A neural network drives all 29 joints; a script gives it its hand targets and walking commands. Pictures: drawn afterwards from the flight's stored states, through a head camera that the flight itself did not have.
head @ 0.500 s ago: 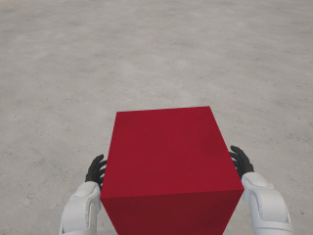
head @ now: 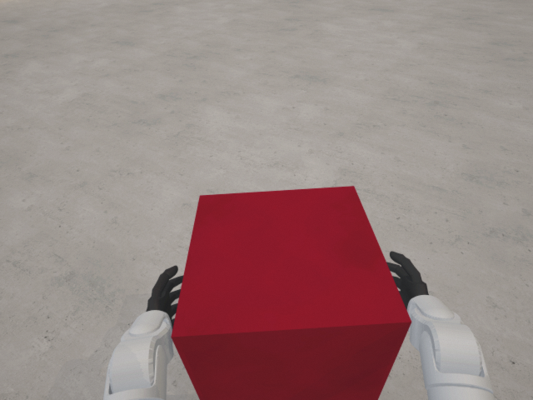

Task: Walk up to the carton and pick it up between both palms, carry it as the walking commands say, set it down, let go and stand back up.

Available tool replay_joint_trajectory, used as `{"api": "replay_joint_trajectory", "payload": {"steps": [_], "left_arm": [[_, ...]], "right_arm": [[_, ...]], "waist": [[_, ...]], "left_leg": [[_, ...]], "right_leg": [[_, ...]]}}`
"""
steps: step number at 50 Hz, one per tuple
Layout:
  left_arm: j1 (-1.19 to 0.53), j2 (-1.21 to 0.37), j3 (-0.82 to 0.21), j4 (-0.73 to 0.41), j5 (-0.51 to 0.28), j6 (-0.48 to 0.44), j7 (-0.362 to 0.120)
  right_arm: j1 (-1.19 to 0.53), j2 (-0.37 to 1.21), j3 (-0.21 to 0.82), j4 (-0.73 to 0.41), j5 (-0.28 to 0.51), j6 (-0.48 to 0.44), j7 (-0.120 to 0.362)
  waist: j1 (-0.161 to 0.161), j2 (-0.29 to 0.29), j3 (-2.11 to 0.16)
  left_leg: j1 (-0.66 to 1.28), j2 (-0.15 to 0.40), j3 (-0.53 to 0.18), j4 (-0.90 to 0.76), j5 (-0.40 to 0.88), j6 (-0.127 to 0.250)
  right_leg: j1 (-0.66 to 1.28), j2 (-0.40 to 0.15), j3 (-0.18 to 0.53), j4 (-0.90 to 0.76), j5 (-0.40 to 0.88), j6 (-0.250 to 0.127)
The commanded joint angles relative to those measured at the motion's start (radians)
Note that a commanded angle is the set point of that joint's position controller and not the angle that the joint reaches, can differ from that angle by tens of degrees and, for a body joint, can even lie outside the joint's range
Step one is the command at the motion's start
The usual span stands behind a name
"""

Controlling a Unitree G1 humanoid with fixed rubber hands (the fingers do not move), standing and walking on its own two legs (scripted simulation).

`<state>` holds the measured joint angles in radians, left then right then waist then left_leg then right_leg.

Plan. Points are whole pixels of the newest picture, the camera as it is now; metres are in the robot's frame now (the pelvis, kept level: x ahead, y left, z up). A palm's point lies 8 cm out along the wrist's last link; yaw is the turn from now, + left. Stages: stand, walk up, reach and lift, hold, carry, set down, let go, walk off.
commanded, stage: carry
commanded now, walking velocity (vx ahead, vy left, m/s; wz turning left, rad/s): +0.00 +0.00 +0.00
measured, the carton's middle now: (283, 299) +0.31 +0.00 -0.05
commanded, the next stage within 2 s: hold in 0.56 s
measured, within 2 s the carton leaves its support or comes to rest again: neither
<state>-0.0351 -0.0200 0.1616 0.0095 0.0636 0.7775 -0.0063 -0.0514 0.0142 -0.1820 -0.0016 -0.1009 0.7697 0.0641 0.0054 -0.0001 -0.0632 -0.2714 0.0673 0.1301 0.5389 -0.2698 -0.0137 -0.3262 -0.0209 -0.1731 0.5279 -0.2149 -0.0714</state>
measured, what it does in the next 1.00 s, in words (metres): stands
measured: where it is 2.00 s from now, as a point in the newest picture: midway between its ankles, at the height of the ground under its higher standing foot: outside the picture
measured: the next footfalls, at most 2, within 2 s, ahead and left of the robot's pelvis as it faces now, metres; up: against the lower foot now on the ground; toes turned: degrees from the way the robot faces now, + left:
none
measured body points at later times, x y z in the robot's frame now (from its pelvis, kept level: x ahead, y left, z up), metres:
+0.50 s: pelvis -0.01 +0.00 +0.00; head -0.02 +0.00 +0.45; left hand +0.26 +0.19 +0.03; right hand +0.26 -0.19 +0.03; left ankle +0.01 +0.13 -0.73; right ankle +0.05 -0.08 -0.73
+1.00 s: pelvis -0.01 +0.01 +0.00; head -0.07 +0.03 +0.44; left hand +0.28 +0.22 +0.01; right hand +0.29 -0.16 +0.03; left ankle +0.01 +0.13 -0.73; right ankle +0.05 -0.08 -0.73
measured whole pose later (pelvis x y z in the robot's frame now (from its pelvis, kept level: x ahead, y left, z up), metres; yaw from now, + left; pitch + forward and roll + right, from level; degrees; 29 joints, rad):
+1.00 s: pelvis -0.01 +0.01 +0.00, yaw -4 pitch -8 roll -1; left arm -0.30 0.04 0.29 0.45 0.17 0.66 -0.09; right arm -0.30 0.07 -0.27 0.41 -0.17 0.66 0.00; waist 0.09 -0.02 0.01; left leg -0.15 -0.01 -0.05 0.60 -0.31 0.00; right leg -0.20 0.07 -0.02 0.55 -0.21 -0.06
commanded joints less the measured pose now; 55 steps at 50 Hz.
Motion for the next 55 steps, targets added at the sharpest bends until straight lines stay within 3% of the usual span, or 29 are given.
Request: {"api": "replay_joint_trajectory", "payload": {"steps": [1,2,3,5,6,8,10,12,14,16,17,18,25,28,29,30,32,33,36,37,38,39,40,41,44,48,50,52,55], "left_arm": [[-0.5,-0.665,-0.647,-0.306,-0.224,-0.062,-0.13],[-0.472,-0.648,-0.545,-0.116,-0.13,-0.081,-0.141],[-0.519,-0.661,-0.597,-0.197,-0.168,-0.092,-0.144],[-0.513,-0.627,-0.552,-0.175,-0.157,-0.101,-0.145],[-0.554,-0.707,-0.713,-0.451,-0.287,-0.07,-0.137],[-0.476,-0.625,-0.554,-0.156,-0.157,-0.053,-0.137],[-0.517,-0.615,-0.619,-0.363,-0.23,-0.046,-0.117],[-0.432,-0.633,-0.538,-0.125,-0.142,-0.059,-0.131],[-0.536,-0.65,-0.645,-0.356,-0.231,-0.073,-0.13],[-0.499,-0.646,-0.597,-0.227,-0.195,-0.036,-0.128],[-0.504,-0.642,-0.598,-0.345,-0.231,-0.035,-0.128],[-0.526,-0.605,-0.57,-0.249,-0.179,-0.034,-0.121],[-0.544,-0.662,-0.628,-0.381,-0.245,0.002,-0.132],[-0.522,-0.669,-0.593,-0.272,-0.212,0.014,-0.134],[-0.356,-0.602,-0.402,0.041,-0.079,-0.058,-0.162],[-0.36,-0.516,-0.484,-0.158,-0.135,-0.133,-0.168],[-0.388,-0.651,-0.557,-0.165,-0.184,-0.172,-0.196],[-0.566,-0.666,-0.597,-0.287,-0.198,-0.191,-0.21],[-0.803,-0.555,-0.523,-0.085,-0.193,-0.167,-0.233],[-0.748,-0.477,-0.458,-0.069,-0.166,-0.171,-0.227],[-0.707,-0.49,-0.419,-0.013,-0.151,-0.171,-0.215],[-0.726,-0.569,-0.457,0.06,-0.153,-0.16,-0.223],[-0.744,-0.558,-0.436,0.105,-0.134,-0.161,-0.238],[-0.785,-0.696,-0.47,0.166,-0.142,-0.151,-0.245],[-0.861,-0.792,-0.43,0.202,-0.097,-0.165,-0.294],[-1.014,-0.871,-0.417,0.315,-0.073,-0.196,-0.313],[-0.975,-0.862,-0.316,0.386,-0.042,-0.24,-0.319],[-1.093,-0.901,-0.326,0.374,-0.038,-0.269,-0.321],[-1.071,-0.908,-0.287,0.435,0.008,-0.292,-0.328]], "right_arm": [[-0.475,0.58,0.607,-0.312,0.21,-0.073,0.091],[-0.495,0.561,0.538,-0.15,0.121,-0.084,0.101],[-0.539,0.577,0.592,-0.254,0.162,-0.094,0.103],[-0.489,0.565,0.509,-0.158,0.133,-0.106,0.107],[-0.529,0.655,0.697,-0.445,0.277,-0.069,0.095],[-0.482,0.557,0.567,-0.163,0.15,-0.049,0.103],[-0.488,0.555,0.586,-0.31,0.215,-0.048,0.092],[-0.367,0.529,0.498,-0.103,0.123,-0.061,0.1],[-0.462,0.568,0.606,-0.309,0.207,-0.077,0.103],[-0.516,0.569,0.604,-0.256,0.202,-0.039,0.097],[-0.501,0.559,0.623,-0.367,0.229,-0.037,0.095],[-0.499,0.54,0.561,-0.209,0.187,-0.027,0.103],[-0.549,0.575,0.638,-0.389,0.254,0.0,0.104],[-0.524,0.595,0.594,-0.274,0.221,0.009,0.106],[-0.318,0.71,0.505,0.11,0.052,-0.04,0.1],[-0.392,0.65,0.558,-0.127,0.094,-0.108,0.089],[-0.448,0.754,0.662,-0.207,0.092,-0.126,0.085],[-0.508,0.805,0.689,-0.262,0.141,-0.145,0.094],[-0.629,0.707,0.621,-0.018,0.148,-0.103,0.092],[-0.642,0.704,0.66,-0.003,0.172,-0.112,0.094],[-0.624,0.685,0.666,0.011,0.177,-0.114,0.092],[-0.642,0.734,0.652,0.037,0.181,-0.119,0.088],[-0.756,0.73,0.673,0.016,0.207,-0.133,0.101],[-0.792,0.799,0.666,0.05,0.206,-0.139,0.115],[-0.847,0.902,0.592,0.153,0.178,-0.139,0.136],[-0.894,0.899,0.396,0.347,0.131,-0.188,0.176],[-0.945,0.919,0.372,0.386,0.127,-0.204,0.189],[-0.944,0.946,0.32,0.425,0.104,-0.24,0.194],[-0.974,0.933,0.308,0.462,0.055,-0.26,0.19]], "waist": [[-0.006,0.031,-0.301],[0.0,-0.004,-0.331],[-0.007,-0.072,-0.279],[-0.002,-0.018,-0.314],[-0.007,-0.084,-0.318],[0.004,-0.091,-0.326],[-0.002,0.049,-0.331],[-0.001,0.059,-0.319],[-0.002,0.048,-0.313],[0.004,0.003,-0.313],[0.002,-0.035,-0.287],[-0.002,-0.042,-0.251],[0.003,-0.024,-0.274],[-0.001,-0.024,-0.277],[0.039,-0.013,-0.223],[0.014,-0.019,-0.285],[-0.028,-0.12,-0.337],[-0.025,0.003,-0.466],[0.034,-0.115,-0.169],[0.13,-0.095,-0.19],[0.146,-0.119,-0.159],[0.098,-0.089,-0.123],[0.136,-0.046,-0.125],[0.083,0.006,-0.132],[0.094,0.066,-0.171],[0.014,0.192,-0.06],[0.069,0.041,-0.1],[0.017,0.129,-0.139],[-0.015,0.056,-0.143]], "left_leg": [[0.058,0.086,-0.102,-0.098,0.11,0.032],[0.074,0.074,-0.084,-0.069,0.073,0.031],[0.077,0.076,-0.087,-0.058,0.06,0.023],[0.053,0.081,-0.085,-0.095,0.117,0.017],[0.066,0.074,-0.086,-0.071,0.107,0.023],[0.062,0.076,-0.085,-0.088,0.071,0.025],[0.102,0.091,-0.088,-0.103,0.13,0.031],[0.042,0.082,-0.09,-0.109,0.072,0.034],[0.045,0.08,-0.099,-0.135,0.05,0.028],[0.042,0.084,-0.101,-0.097,0.035,0.036],[0.009,0.062,-0.087,-0.073,0.009,0.022],[0.014,0.072,-0.084,-0.091,0.021,0.019],[0.042,0.076,-0.099,-0.1,0.021,0.036],[0.066,0.074,-0.084,-0.1,0.039,0.029],[0.11,-0.117,-0.202,-0.142,0.119,0.073],[0.045,-0.131,-0.216,-0.157,0.18,0.087],[0.003,-0.14,-0.239,-0.185,0.222,0.086],[-0.017,-0.13,-0.25,-0.174,0.19,0.08],[-0.096,-0.108,-0.246,-0.082,-0.016,0.042],[-0.099,-0.09,-0.231,-0.068,-0.018,0.032],[-0.092,-0.085,-0.249,-0.07,-0.013,0.045],[-0.094,-0.107,-0.251,-0.067,-0.058,0.054],[-0.15,-0.106,-0.243,-0.081,-0.079,0.057],[-0.152,-0.084,-0.251,-0.112,-0.144,0.075],[-0.152,-0.09,-0.217,-0.144,-0.159,0.083],[-0.303,-0.063,-0.241,-0.206,-0.286,0.082],[-0.229,-0.065,-0.25,-0.149,-0.216,0.082],[-0.201,-0.065,-0.25,-0.131,-0.197,0.073],[-0.201,-0.065,-0.249,-0.122,-0.17,0.068]], "right_leg": [[0.122,-0.145,0.143,-0.093,0.152,0.019],[0.12,-0.158,0.16,-0.111,0.143,0.015],[0.084,-0.176,0.178,-0.142,0.16,0.017],[0.143,-0.146,0.124,-0.088,0.211,0.024],[0.132,-0.17,0.152,-0.105,0.244,0.022],[0.138,-0.157,0.14,-0.104,0.19,0.023],[0.101,-0.149,0.144,-0.085,0.157,0.023],[0.155,-0.158,0.143,-0.092,0.143,0.014],[0.143,-0.15,0.15,-0.101,0.087,0.018],[0.124,-0.159,0.162,-0.117,0.08,0.014],[0.116,-0.179,0.182,-0.155,0.073,0.024],[0.082,-0.175,0.199,-0.167,0.038,0.023],[0.092,-0.176,0.194,-0.161,0.059,0.017],[0.079,-0.169,0.188,-0.164,0.049,0.017],[0.269,0.022,0.298,-0.152,0.147,0.039],[0.406,0.009,0.321,-0.108,0.38,0.032],[0.499,0.019,0.3,-0.091,0.537,0.048],[0.558,0.007,0.329,-0.085,0.421,0.036],[0.375,-0.003,0.369,-0.131,-0.076,0.029],[0.414,-0.025,0.405,-0.148,-0.122,0.021],[0.402,-0.023,0.421,-0.144,-0.159,0.035],[0.377,-0.005,0.431,-0.151,-0.221,0.035],[0.379,0.001,0.405,-0.117,-0.204,0.042],[0.395,0.041,0.372,-0.077,-0.193,0.037],[0.426,0.02,0.388,-0.112,-0.186,0.048],[0.451,0.041,0.317,-0.056,-0.124,0.018],[0.353,0.031,0.352,-0.097,-0.201,0.031],[0.349,0.033,0.335,-0.058,-0.117,0.015],[0.288,0.037,0.3,-0.056,-0.117,0.023]]}}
